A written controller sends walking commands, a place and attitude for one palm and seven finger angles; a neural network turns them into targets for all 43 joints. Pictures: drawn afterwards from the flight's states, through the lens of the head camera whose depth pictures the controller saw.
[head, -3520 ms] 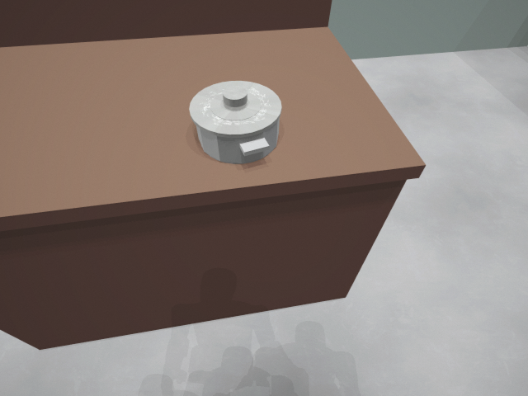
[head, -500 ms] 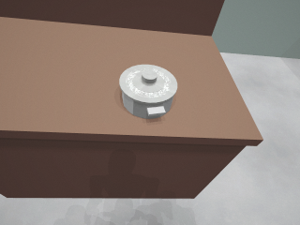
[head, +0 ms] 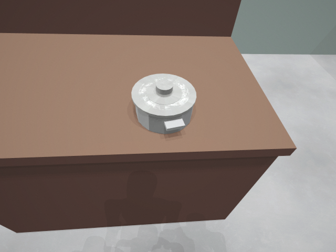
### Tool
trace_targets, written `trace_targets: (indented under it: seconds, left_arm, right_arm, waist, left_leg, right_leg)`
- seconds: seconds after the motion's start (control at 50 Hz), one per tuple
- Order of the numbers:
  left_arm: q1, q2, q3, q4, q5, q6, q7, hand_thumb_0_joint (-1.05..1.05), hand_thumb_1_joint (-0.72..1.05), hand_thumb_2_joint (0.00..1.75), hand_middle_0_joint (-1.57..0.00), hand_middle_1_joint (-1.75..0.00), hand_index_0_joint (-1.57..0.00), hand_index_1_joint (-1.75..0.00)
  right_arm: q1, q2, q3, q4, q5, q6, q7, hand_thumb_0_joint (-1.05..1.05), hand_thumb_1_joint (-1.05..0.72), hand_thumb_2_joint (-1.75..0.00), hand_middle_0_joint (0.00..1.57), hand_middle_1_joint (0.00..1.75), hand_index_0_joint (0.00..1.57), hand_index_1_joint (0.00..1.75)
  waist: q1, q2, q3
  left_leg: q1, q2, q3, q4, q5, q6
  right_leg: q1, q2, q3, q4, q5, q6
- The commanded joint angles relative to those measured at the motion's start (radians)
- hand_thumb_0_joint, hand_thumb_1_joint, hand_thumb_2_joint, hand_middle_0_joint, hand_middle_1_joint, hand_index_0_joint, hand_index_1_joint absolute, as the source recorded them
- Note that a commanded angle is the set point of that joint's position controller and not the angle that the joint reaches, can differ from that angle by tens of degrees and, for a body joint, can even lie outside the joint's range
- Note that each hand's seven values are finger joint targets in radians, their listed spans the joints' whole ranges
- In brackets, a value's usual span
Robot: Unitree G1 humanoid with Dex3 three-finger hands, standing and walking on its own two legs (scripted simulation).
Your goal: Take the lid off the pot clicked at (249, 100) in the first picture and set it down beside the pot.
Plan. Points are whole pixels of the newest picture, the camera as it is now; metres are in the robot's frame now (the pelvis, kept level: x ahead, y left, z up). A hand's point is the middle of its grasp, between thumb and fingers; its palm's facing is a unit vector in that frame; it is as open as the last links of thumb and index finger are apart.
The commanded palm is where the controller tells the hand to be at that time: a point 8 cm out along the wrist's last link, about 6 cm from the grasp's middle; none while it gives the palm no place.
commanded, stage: look again from close up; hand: left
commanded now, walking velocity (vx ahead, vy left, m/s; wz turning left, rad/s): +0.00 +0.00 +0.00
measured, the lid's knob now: (164, 87) +0.53 +0.04 +0.11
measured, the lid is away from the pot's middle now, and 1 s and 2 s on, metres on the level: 0.00 0.00 0.00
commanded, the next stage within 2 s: shuffle to correct the standing spot in 0.86 s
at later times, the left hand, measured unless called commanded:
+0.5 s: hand out of the picture +0.01 +0.16 -0.18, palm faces +0.02 -0.98 -0.18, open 7.3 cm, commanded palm none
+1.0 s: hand out of the picture +0.02 +0.15 -0.18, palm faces +0.01 -0.98 -0.17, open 7.3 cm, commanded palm none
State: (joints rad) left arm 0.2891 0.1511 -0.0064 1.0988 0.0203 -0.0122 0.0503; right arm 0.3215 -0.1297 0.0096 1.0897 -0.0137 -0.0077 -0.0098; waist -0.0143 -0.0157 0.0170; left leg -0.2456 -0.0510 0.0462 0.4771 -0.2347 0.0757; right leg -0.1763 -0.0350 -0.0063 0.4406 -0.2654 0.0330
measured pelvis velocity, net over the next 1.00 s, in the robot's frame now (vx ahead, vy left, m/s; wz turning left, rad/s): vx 0.02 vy -0.02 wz -0.01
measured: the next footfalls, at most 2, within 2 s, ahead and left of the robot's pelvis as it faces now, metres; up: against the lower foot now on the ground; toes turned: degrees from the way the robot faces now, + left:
none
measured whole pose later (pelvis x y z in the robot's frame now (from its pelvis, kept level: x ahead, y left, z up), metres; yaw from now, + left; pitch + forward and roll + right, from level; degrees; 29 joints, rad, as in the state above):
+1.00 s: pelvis +0.02 -0.02 +0.00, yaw +0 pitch -1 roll +0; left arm 0.30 0.18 -0.01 1.06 0.02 -0.01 0.04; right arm 0.25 -0.15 0.00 1.09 -0.01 -0.01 -0.02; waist 0.01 -0.04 0.05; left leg -0.20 -0.03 0.04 0.48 -0.27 0.05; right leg -0.14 -0.01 -0.01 0.45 -0.30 0.01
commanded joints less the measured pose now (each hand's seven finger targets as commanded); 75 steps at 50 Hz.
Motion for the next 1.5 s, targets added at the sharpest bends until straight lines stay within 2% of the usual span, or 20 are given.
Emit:
trace_targets:
  seconds: [0.0,0.02,0.06,0.08,0.16,0.2,0.3,0.44,0.56,0.64,0.94,0.96,1.06,1.1,1.16,1.24,1.26,1.36,1.44,1.48]
  left_arm:
    - [0.085,0.096,0.012,-0.077,0.001,-0.003,-0.004,0.00,0.90,0.90,-0.20,-0.30,-0.20,-0.30]
    - [0.101,0.084,0.006,-0.075,0.002,-0.006,-0.005,0.00,0.90,0.90,-0.20,-0.30,-0.20,-0.30]
    - [0.108,0.079,0.006,-0.072,0.003,-0.012,-0.007,0.00,0.90,0.90,-0.20,-0.30,-0.20,-0.30]
    - [0.107,0.076,0.006,-0.073,0.002,-0.015,-0.005,0.00,0.90,0.90,-0.20,-0.30,-0.20,-0.30]
    - [0.109,0.095,0.008,-0.073,-0.002,-0.019,-0.002,0.00,0.90,0.90,-0.20,-0.30,-0.20,-0.30]
    - [0.112,0.094,0.008,-0.072,-0.002,-0.018,0.000,0.00,0.90,0.90,-0.20,-0.30,-0.20,-0.30]
    - [0.115,0.105,0.010,-0.079,-0.002,-0.010,-0.001,0.00,0.90,0.90,-0.20,-0.30,-0.20,-0.30]
    - [0.106,0.118,0.012,-0.085,-0.003,-0.009,-0.001,0.00,0.90,0.90,-0.20,-0.30,-0.20,-0.30]
    - [0.097,0.128,0.015,-0.094,-0.004,-0.008,-0.004,0.00,0.90,0.90,-0.20,-0.30,-0.20,-0.30]
    - [0.098,0.126,0.014,-0.090,-0.005,-0.009,-0.003,0.00,0.90,0.90,-0.20,-0.30,-0.20,-0.30]
    - [0.096,0.115,0.010,-0.067,-0.007,-0.007,-0.005,0.00,0.90,0.90,-0.20,-0.30,-0.20,-0.30]
    - [0.098,0.114,0.010,-0.064,-0.008,-0.007,-0.006,0.00,0.90,0.90,-0.20,-0.30,-0.20,-0.30]
    - [0.110,0.095,0.006,-0.053,-0.006,0.002,-0.012,0.00,0.90,0.90,-0.20,-0.30,-0.20,-0.30]
    - [0.114,0.089,0.008,-0.054,-0.002,0.005,-0.013,0.00,0.90,0.90,-0.20,-0.30,-0.20,-0.30]
    - [0.130,0.088,0.011,-0.052,-0.002,0.002,-0.014,0.00,0.90,0.90,-0.20,-0.30,-0.20,-0.30]
    - [0.149,0.082,0.018,-0.054,-0.001,0.004,-0.010,0.00,0.90,0.90,-0.20,-0.30,-0.20,-0.30]
    - [0.152,0.085,0.021,-0.060,-0.003,0.005,-0.011,0.00,0.90,0.90,-0.20,-0.30,-0.20,-0.30]
    - [0.181,0.089,0.032,-0.063,-0.003,0.009,-0.007,0.00,0.90,0.90,-0.20,-0.30,-0.20,-0.30]
    - [0.178,0.085,0.038,-0.068,-0.001,0.016,-0.007,0.00,0.90,0.90,-0.20,-0.30,-0.20,-0.30]
    - [0.161,0.079,0.040,-0.083,-0.003,0.022,-0.010,0.00,0.90,0.90,-0.20,-0.30,-0.20,-0.30]
  right_arm:
    - [-0.014,-0.156,-0.044,-0.124,0.001,-0.012,-0.009,0.00,-0.90,-0.90,0.20,0.30,0.20,0.30]
    - [-0.025,-0.154,-0.042,-0.131,0.003,-0.010,-0.008,0.00,-0.90,-0.90,0.20,0.30,0.20,0.30]
    - [-0.018,-0.133,-0.036,-0.135,0.004,-0.013,-0.007,0.00,-0.90,-0.90,0.20,0.30,0.20,0.30]
    - [-0.008,-0.136,-0.036,-0.131,0.004,-0.014,-0.007,0.00,-0.90,-0.90,0.20,0.30,0.20,0.30]
    - [0.005,-0.131,-0.032,-0.112,0.007,-0.027,-0.009,0.00,-0.90,-0.90,0.20,0.30,0.20,0.30]
    - [-0.008,-0.141,-0.033,-0.111,0.008,-0.027,-0.012,0.00,-0.90,-0.90,0.20,0.30,0.20,0.30]
    - [-0.043,-0.145,-0.031,-0.111,0.008,-0.023,-0.012,0.00,-0.90,-0.90,0.20,0.30,0.20,0.30]
    - [-0.055,-0.143,-0.030,-0.101,0.009,-0.026,-0.015,0.00,-0.90,-0.90,0.20,0.30,0.20,0.30]
    - [-0.060,-0.133,-0.032,-0.094,0.009,-0.025,-0.016,0.00,-0.90,-0.90,0.20,0.30,0.20,0.30]
    - [-0.062,-0.133,-0.031,-0.082,0.009,-0.025,-0.016,0.00,-0.90,-0.90,0.20,0.30,0.20,0.30]
    - [-0.034,-0.119,-0.029,-0.038,0.011,-0.023,-0.019,0.00,-0.90,-0.90,0.20,0.30,0.20,0.30]
    - [-0.029,-0.112,-0.029,-0.037,0.011,-0.024,-0.018,0.00,-0.90,-0.90,0.20,0.30,0.20,0.30]
    - [-0.027,-0.120,-0.039,-0.026,0.008,-0.017,-0.016,0.00,-0.90,-0.90,0.20,0.30,0.20,0.30]
    - [-0.024,-0.130,-0.046,-0.027,0.006,-0.013,-0.016,0.00,-0.90,-0.90,0.20,0.30,0.20,0.30]
    - [-0.011,-0.124,-0.054,-0.034,0.006,-0.011,-0.017,0.00,-0.90,-0.90,0.20,0.30,0.20,0.30]
    - [0.005,-0.118,-0.060,-0.033,0.004,-0.007,-0.022,0.00,-0.90,-0.90,0.20,0.30,0.20,0.30]
    - [0.008,-0.110,-0.062,-0.039,0.004,-0.006,-0.023,0.00,-0.90,-0.90,0.20,0.30,0.20,0.30]
    - [0.004,-0.077,-0.060,-0.043,0.003,-0.003,-0.029,0.00,-0.90,-0.90,0.20,0.30,0.20,0.30]
    - [0.010,-0.077,-0.060,-0.031,0.002,0.001,-0.038,0.00,-0.90,-0.90,0.20,0.30,0.20,0.30]
    - [0.021,-0.109,-0.067,-0.028,0.000,0.003,-0.043,0.00,-0.90,-0.90,0.20,0.30,0.20,0.30]
  waist:
    - [0.021,0.140,-0.005]
    - [0.030,0.083,0.038]
    - [0.031,0.000,0.049]
    - [0.019,-0.018,0.048]
    - [0.014,0.000,0.010]
    - [0.013,-0.005,0.028]
    - [0.018,0.014,0.061]
    - [0.022,0.029,0.032]
    - [0.026,-0.001,0.023]
    - [0.027,0.029,0.018]
    - [0.029,0.015,0.038]
    - [0.029,-0.009,0.033]
    - [0.026,0.030,0.066]
    - [0.025,0.076,0.084]
    - [0.027,0.038,0.067]
    - [0.023,0.047,0.048]
    - [0.025,0.006,0.049]
    - [0.021,-0.065,0.036]
    - [0.008,-0.012,0.046]
    - [0.000,0.077,0.051]
  left_leg:
    - [-0.081,0.172,-0.243,-0.144,-0.164,-0.005]
    - [-0.122,0.167,-0.240,-0.146,-0.173,0.001]
    - [-0.106,0.141,-0.209,-0.107,-0.094,-0.003]
    - [-0.077,0.135,-0.194,-0.088,-0.057,-0.008]
    - [0.010,0.133,-0.164,-0.050,0.113,-0.006]
    - [0.015,0.133,-0.159,-0.037,0.151,-0.008]
    - [0.011,0.132,-0.149,-0.057,0.095,-0.012]
    - [0.049,0.135,-0.138,-0.052,0.183,-0.017]
    - [0.061,0.139,-0.127,-0.049,0.190,-0.020]
    - [0.074,0.138,-0.121,-0.054,0.204,-0.025]
    - [0.085,0.145,-0.119,-0.085,0.197,-0.027]
    - [0.082,0.149,-0.128,-0.091,0.179,-0.023]
    - [0.033,0.179,-0.198,-0.151,0.006,0.000]
    - [0.004,0.185,-0.229,-0.167,-0.047,0.009]
    - [0.000,0.189,-0.242,-0.140,0.008,0.020]
    - [-0.020,0.178,-0.221,-0.072,0.100,0.020]
    - [-0.037,0.172,-0.214,-0.052,0.120,0.018]
    - [-0.068,0.111,-0.107,0.089,0.150,-0.015]
    - [-0.034,0.130,-0.105,0.111,0.217,-0.019]
    - [0.009,0.186,-0.186,0.060,0.283,0.009]
  right_leg:
    - [-0.067,-0.007,-0.008,0.067,-0.091,-0.076]
    - [-0.069,-0.008,0.000,0.052,-0.069,-0.077]
    - [-0.074,-0.029,0.023,0.020,-0.034,-0.088]
    - [-0.091,-0.037,0.041,0.012,-0.034,-0.090]
    - [-0.079,-0.045,0.048,0.015,0.063,-0.083]
    - [-0.082,-0.047,0.055,0.014,0.084,-0.078]
    - [-0.091,-0.049,0.062,-0.002,0.069,-0.075]
    - [-0.061,-0.054,0.065,-0.007,0.125,-0.070]
    - [-0.043,-0.059,0.065,-0.023,0.157,-0.070]
    - [-0.037,-0.067,0.072,-0.029,0.171,-0.070]
    - [-0.020,-0.066,0.067,-0.057,0.159,-0.067]
    - [-0.008,-0.058,0.051,-0.059,0.139,-0.063]
    - [-0.022,-0.031,-0.007,-0.029,0.005,-0.053]
    - [-0.032,-0.026,-0.025,-0.009,-0.025,-0.051]
    - [-0.021,-0.025,-0.040,0.000,0.002,-0.055]
    - [0.002,-0.036,-0.035,0.004,0.036,-0.062]
    - [0.018,-0.035,-0.035,-0.001,0.057,-0.065]
    - [0.063,-0.086,0.028,-0.036,0.178,-0.103]
    - [0.033,-0.071,0.006,0.017,0.265,-0.109]
    - [-0.024,-0.023,-0.039,0.080,0.215,-0.082]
